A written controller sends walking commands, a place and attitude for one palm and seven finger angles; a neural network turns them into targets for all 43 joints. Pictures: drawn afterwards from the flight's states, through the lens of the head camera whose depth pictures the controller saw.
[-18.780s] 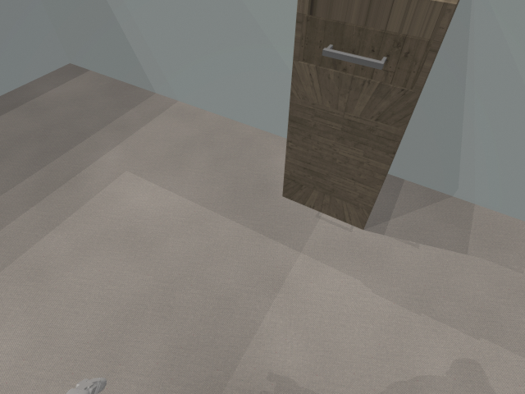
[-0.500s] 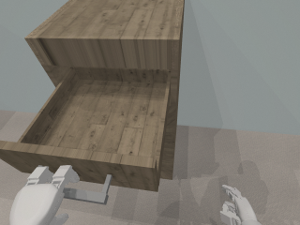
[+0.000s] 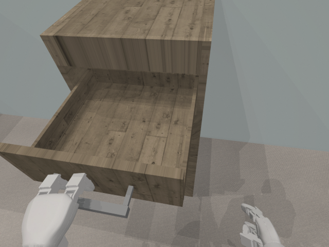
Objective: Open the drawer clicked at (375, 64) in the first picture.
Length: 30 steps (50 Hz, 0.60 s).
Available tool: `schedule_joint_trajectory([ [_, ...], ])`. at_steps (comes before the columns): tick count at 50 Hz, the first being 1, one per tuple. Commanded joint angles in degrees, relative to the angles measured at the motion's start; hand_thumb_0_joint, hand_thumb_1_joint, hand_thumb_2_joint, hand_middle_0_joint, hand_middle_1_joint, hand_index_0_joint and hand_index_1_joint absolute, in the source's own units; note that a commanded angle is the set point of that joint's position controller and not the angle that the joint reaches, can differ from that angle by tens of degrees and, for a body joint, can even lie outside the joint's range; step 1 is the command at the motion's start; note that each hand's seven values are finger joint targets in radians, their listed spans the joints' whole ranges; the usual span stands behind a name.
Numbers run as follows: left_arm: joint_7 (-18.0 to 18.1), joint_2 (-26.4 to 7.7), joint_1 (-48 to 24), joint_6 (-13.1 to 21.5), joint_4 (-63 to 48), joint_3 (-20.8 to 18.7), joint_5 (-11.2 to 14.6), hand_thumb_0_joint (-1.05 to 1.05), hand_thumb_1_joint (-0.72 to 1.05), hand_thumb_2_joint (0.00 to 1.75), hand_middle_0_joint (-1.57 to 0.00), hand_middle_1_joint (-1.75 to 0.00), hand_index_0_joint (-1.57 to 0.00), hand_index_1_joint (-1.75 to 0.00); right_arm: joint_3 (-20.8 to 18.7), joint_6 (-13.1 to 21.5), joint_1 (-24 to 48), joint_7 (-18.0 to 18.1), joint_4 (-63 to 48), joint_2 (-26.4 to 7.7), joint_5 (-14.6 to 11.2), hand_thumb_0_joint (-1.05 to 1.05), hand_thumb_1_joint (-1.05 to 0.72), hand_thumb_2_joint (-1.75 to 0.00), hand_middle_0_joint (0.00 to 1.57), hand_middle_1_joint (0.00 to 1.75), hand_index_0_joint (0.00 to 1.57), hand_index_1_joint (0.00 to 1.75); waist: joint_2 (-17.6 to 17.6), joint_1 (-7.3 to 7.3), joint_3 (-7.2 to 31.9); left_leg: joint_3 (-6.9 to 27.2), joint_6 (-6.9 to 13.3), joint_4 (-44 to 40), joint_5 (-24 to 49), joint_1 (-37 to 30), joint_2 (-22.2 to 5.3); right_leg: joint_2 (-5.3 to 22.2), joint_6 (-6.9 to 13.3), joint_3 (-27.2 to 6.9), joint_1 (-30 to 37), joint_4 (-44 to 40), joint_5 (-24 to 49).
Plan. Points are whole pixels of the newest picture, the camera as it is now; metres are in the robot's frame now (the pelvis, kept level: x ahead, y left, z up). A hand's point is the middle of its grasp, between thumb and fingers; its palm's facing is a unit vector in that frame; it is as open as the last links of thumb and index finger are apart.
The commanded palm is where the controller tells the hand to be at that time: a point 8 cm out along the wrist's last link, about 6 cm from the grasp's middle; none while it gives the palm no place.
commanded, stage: lift the hand off the handle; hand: left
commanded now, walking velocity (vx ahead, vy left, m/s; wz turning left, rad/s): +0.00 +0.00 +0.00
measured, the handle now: (86, 194) +0.20 +0.20 +0.08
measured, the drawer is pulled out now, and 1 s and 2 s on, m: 0.29 0.28 0.28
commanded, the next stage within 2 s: draw the hand back to the body in 1.30 s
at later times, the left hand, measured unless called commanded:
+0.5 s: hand (66, 203) +0.17 +0.21 +0.11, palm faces +0.06 -0.12 -0.99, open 13.4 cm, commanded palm +0.13 +0.21 +0.18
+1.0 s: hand (46, 186) +0.17 +0.21 +0.19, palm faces +0.12 -0.10 -0.99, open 13.8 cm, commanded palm +0.13 +0.21 +0.25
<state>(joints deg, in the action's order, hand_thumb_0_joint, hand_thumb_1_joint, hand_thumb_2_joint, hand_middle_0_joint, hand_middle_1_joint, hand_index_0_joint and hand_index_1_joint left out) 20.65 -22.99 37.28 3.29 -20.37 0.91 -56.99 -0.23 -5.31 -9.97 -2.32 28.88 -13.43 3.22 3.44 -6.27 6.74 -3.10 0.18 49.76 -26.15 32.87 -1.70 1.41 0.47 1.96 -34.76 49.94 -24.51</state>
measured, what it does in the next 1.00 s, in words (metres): stands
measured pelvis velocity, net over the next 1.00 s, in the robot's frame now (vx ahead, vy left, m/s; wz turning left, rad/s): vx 0.01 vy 0.00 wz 0.00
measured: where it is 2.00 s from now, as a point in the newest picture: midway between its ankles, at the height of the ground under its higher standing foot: outside the picture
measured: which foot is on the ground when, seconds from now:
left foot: down 0.00-1.00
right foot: down 0.00-1.00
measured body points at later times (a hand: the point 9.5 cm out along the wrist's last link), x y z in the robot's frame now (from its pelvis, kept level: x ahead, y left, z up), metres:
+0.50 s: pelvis +0.01 +0.00 +0.02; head +0.02 -0.04 +0.46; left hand +0.16 +0.21 +0.16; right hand +0.22 -0.21 -0.07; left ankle -0.01 +0.12 -0.70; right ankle +0.00 -0.12 -0.70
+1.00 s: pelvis +0.01 +0.00 +0.04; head +0.00 -0.05 +0.48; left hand +0.16 +0.21 +0.24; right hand +0.24 -0.20 -0.04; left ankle -0.01 +0.12 -0.70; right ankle +0.00 -0.12 -0.70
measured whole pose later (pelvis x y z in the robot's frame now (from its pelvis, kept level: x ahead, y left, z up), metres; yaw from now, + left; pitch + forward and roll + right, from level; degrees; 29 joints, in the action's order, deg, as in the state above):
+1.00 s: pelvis +0.01 +0.00 +0.04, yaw +0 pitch +0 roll +0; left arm 2.9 -31.6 37.6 -3.7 -41.8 -4.1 -46.3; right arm 2.5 -6.6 -8.9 -1.3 26.5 -16.0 -1.1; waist 7.6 -6.8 3.7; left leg -2.6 -0.3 30.7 -18.8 12.0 -2.0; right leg 0.2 0.3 2.8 -13.1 29.7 -16.7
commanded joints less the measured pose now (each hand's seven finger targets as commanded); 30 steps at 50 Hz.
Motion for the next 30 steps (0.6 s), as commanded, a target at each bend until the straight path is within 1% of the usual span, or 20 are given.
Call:
schedule_joint_trajectory([
  [1,0.52,-7.82,-6.26,-0.21,-11.37,-3.67,0.25,0.0,-0.5,0.3,-0.3,-1.2,-0.3,-1.2,-2.09,3.44,6.42,0.95,-9.52,-5.3,-0.7,0.0,-0.9,-0.9,0.2,0.3,0.2,0.3,-3.27,2.87,6.37,2.75,0.66,-7.34,11.98,-9.14,1.2,-2.03,1.87,-1.69,0.15,-10.07,5.85],
  [2,0.35,-8.24,-6.4,-0.44,-12.75,-3.68,0.21,0.0,-0.5,0.3,-0.3,-1.2,-0.3,-1.2,-1.81,3.51,6.16,0.97,-9.54,-5.13,-0.54,0.0,-0.9,-0.9,0.2,0.3,0.2,0.3,-2.49,2.39,7.64,2.6,0.64,-7.53,12.46,-9.92,1.29,-1.72,1.86,-1.71,0.86,-10.09,5.85],
  [3,-0.05,-7.22,-5.78,-0.77,-13.45,-2.6,0.56,0.0,-0.5,0.3,-0.3,-1.2,-0.3,-1.2,-1.87,3.54,6.55,1.14,-9.62,-4.9,-0.85,0.0,-0.9,-0.9,0.2,0.3,0.2,0.3,-1.79,2.31,6.99,2.45,0.7,-7.91,12.74,-10.09,1.25,-1.79,1.84,-1.36,1.71,-10.36,6.49],
  [4,-0.37,-7.63,-7.21,-0.96,-15.25,-2.31,0.77,0.0,-0.5,0.3,-0.3,-1.2,-0.3,-1.2,-1.73,3.71,6.47,1.07,-9.79,-5.0,-0.72,0.0,-0.9,-0.9,0.2,0.3,0.2,0.3,-1.46,2.45,7.04,2.62,0.6,-7.99,13.63,-10.68,1.26,-1.61,1.87,-1.84,1.43,-10.62,6.44],
  [7,-1.22,-9.3,-6.5,-1.72,-17.08,-3.89,1.67,0.0,-0.5,0.3,-0.3,-1.2,-0.3,-1.2,-1.1,3.98,6.49,1.51,-10.05,-5.04,-0.84,0.0,-0.9,-0.9,0.2,0.3,0.2,0.3,-2.32,2.26,6.73,2.69,0.72,-8.63,14.81,-11.41,0.95,-1.45,1.61,-1.88,2.87,-11.6,7.2],
  [10,-1.58,-9.59,-5.39,-1.57,-19.67,-4.53,2.06,0.0,-0.5,0.3,-0.3,-1.2,-0.3,-1.2,-1.12,4.01,6.56,1.56,-10.27,-5.2,-1.01,0.0,-0.9,-0.9,0.2,0.3,0.2,0.3,-0.92,1.86,6.39,2.66,0.56,-9.32,18.07,-12.4,0.59,-1.58,1.52,-1.82,4.19,-12.01,9.67],
  [11,-1.66,-10.42,-3.92,-1.8,-20.5,-5.54,2.48,0.0,-0.5,0.3,-0.3,-1.2,-0.3,-1.2,-1.03,4.2,6.74,1.52,-10.64,-5.44,-1.1,0.0,-0.9,-0.9,0.2,0.3,0.2,0.3,0.24,1.47,7.01,2.61,0.42,-9.38,19.96,-13.25,0.53,-1.64,1.74,-2.83,5.06,-12.63,11.4],
  [12,-1.64,-10.82,-2.25,-1.88,-21.01,-6.34,2.67,0.0,-0.5,0.3,-0.3,-1.2,-0.3,-1.2,-0.97,4.23,5.96,1.28,-10.68,-5.3,-1.05,0.0,-0.9,-0.9,0.2,0.3,0.2,0.3,-0.56,1.25,7.58,2.48,0.28,-9.46,21.0,-13.61,0.32,-1.46,1.53,-2.49,5.43,-12.29,11.56],
  [13,-1.71,-10.3,-0.29,-1.96,-21.37,-6.25,3.06,0.0,-0.5,0.3,-0.3,-1.2,-0.3,-1.2,-1.05,4.11,6.45,1.21,-10.88,-5.47,-1.37,0.0,-0.9,-0.9,0.2,0.3,0.2,0.3,-0.15,1.0,6.53,2.36,0.2,-10.05,21.49,-13.07,0.16,-1.59,1.39,-2.01,6.35,-12.44,12.47],
  [16,-2.18,-9.76,-0.28,-2.91,-22.52,-5.84,3.4,0.0,-0.5,0.3,-0.3,-1.2,-0.3,-1.2,-1.1,3.81,7.33,0.52,-11.35,-5.66,-1.69,0.0,-0.9,-0.9,0.2,0.3,0.2,0.3,-0.4,1.48,4.75,2.72,0.09,-10.75,21.93,-13.57,-0.27,-1.72,1.36,-2.13,5.9,-13.22,11.64],
  [17,-2.4,-9.48,0.15,-3.32,-22.52,-5.44,3.31,0.0,-0.5,0.3,-0.3,-1.2,-0.3,-1.2,-1.01,3.75,6.46,0.15,-11.24,-5.49,-1.76,0.0,-0.9,-0.9,0.2,0.3,0.2,0.3,-0.75,1.4,5.34,2.64,0.08,-10.99,21.19,-13.88,-0.32,-1.41,1.12,-1.51,5.94,-13.08,10.47],
  [18,-2.9,-8.89,-0.29,-3.61,-22.8,-4.86,3.58,0.0,-0.5,0.3,-0.3,-1.2,-0.3,-1.2,-1.22,3.63,6.88,0.24,-11.33,-5.53,-2.02,0.0,-0.9,-0.9,0.2,0.3,0.2,0.3,-1.29,1.59,4.22,2.44,0.22,-11.56,20.23,-13.79,-0.38,-1.5,1.01,-1.06,6.5,-13.54,10.61],
  [20,-3.43,-10.26,-0.24,-4.26,-23.32,-5.9,3.79,0.0,-0.5,0.3,-0.3,-1.2,-0.3,-1.2,-1.16,3.62,7.04,0.38,-11.66,-5.74,-2.23,0.0,-0.9,-0.9,0.2,0.3,0.2,0.3,-1.33,1.05,4.47,2.15,0.43,-12.42,19.12,-14.22,-0.24,-1.34,0.87,-1.17,8.25,-14.47,11.11],
  [21,-3.83,-11.65,-0.35,-4.79,-23.64,-7.3,4.15,0.0,-0.5,0.3,-0.3,-1.2,-0.3,-1.2,-0.97,3.63,7.85,0.54,-11.89,-5.95,-2.55,0.0,-0.9,-0.9,0.2,0.3,0.2,0.3,-1.37,0.98,4.35,2.27,0.27,-12.71,18.93,-14.45,-0.07,-1.48,1.14,-2.53,8.76,-15.28,11.27],
  [22,-4.09,-12.23,-0.31,-4.88,-24.04,-7.96,4.28,0.0,-0.5,0.3,-0.3,-1.2,-0.3,-1.2,-0.8,3.64,6.97,0.58,-11.77,-5.81,-2.49,0.0,-0.9,-0.9,0.2,0.3,0.2,0.3,-2.72,0.74,5.8,1.87,0.46,-12.75,19.34,-15.16,-0.04,-1.01,0.85,-2.2,9.64,-15.24,11.91],
  [24,-4.98,-12.76,-0.67,-4.99,-24.47,-8.57,4.93,0.0,-0.5,0.3,-0.3,-1.2,-0.3,-1.2,-0.75,3.44,7.57,1.01,-11.71,-6.07,-2.66,0.0,-0.9,-0.9,0.2,0.3,0.2,0.3,-3.41,0.8,3.49,1.38,0.62,-13.61,18.73,-14.89,0.3,-0.83,0.49,-2.26,10.94,-16.75,13.39],
  [26,-5.89,-13.59,-0.17,-5.32,-25.63,-9.9,5.79,0.0,-0.5,0.3,-0.3,-1.2,-0.3,-1.2,-0.63,3.46,8.45,1.34,-12.09,-6.3,-3.11,0.0,-0.9,-0.9,0.2,0.3,0.2,0.3,-1.72,0.49,4.13,1.42,0.63,-14.32,20.57,-16.29,0.08,-0.88,0.62,-2.76,13.01,-17.62,15.97],
  [28,-6.97,-12.89,1.02,-5.27,-26.17,-9.37,6.8,0.0,-0.5,0.3,-0.3,-1.2,-0.3,-1.2,-0.59,3.37,7.99,1.36,-11.88,-6.4,-3.33,0.0,-0.9,-0.9,0.2,0.3,0.2,0.3,-1.85,0.45,3.36,0.89,0.78,-15.18,21.65,-16.68,-0.02,-0.57,0.05,-1.51,14.54,-18.17,17.81],
  [29,-7.37,-13.75,1.25,-5.21,-26.67,-10.13,7.02,0.0,-0.5,0.3,-0.3,-1.2,-0.3,-1.2,-0.66,3.3,7.76,1.4,-11.93,-6.59,-3.29,0.0,-0.9,-0.9,0.2,0.3,0.2,0.3,-2.72,0.3,3.66,0.76,0.76,-15.4,22.23,-17.17,-0.02,-0.53,-0.15,-1.87,14.83,-18.68,18.28],
  [30,-7.76,-13.78,1.91,-5.46,-27.04,-10.18,7.4,0.0,-0.5,0.3,-0.3,-1.2,-0.3,-1.2,-0.5,3.16,8.35,1.53,-12.31,-6.77,-3.44,0.0,-0.9,-0.9,0.2,0.3,0.2,0.3,-2.14,0.13,2.69,0.56,0.81,-16.15,21.72,-16.97,-0.07,-0.38,-0.4,-1.19,15.91,-19.29,18.5],
])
